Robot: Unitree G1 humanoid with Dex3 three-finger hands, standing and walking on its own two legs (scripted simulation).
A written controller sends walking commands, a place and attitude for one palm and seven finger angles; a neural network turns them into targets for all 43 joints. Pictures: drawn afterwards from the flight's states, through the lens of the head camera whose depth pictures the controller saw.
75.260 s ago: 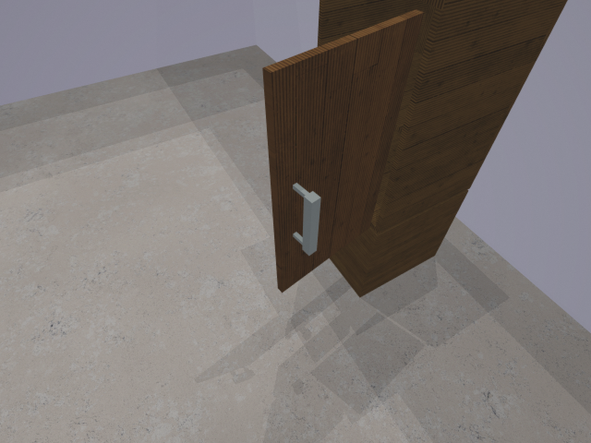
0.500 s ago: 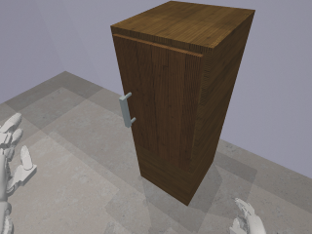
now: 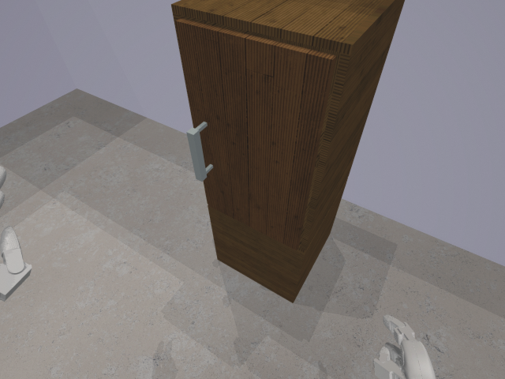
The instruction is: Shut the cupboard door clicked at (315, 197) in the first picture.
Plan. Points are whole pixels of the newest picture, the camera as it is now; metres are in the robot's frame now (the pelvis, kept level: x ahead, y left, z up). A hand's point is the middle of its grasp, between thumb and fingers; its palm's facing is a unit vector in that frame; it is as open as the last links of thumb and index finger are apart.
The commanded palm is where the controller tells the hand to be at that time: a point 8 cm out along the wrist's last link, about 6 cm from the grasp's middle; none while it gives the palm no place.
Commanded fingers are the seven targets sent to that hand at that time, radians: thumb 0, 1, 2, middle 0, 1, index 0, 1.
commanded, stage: step back with the hand held close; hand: left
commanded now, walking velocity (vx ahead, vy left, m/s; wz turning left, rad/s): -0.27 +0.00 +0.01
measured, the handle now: (202, 152) +0.67 +0.18 -0.06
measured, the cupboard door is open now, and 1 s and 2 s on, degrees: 0 0 0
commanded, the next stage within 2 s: stop stepping back and stand still in 1.20 s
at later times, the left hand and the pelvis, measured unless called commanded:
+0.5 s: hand (1, 320) +0.14 +0.26 +0.17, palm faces +0.46 -0.75 -0.47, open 7.5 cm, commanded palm +0.08 +0.29 +0.18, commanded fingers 0.00 0.90 0.90 -0.20 -0.30 -0.20 -0.30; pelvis -0.05 -0.01 -0.01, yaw +2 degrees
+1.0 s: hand out of the picture +0.05 +0.29 +0.18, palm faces +0.57 -0.69 -0.45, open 7.5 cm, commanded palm -0.02 +0.31 +0.18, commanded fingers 0.00 0.90 0.90 -0.20 -0.30 -0.20 -0.30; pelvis -0.11 -0.01 -0.01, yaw +10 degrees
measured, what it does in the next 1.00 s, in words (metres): walks backwards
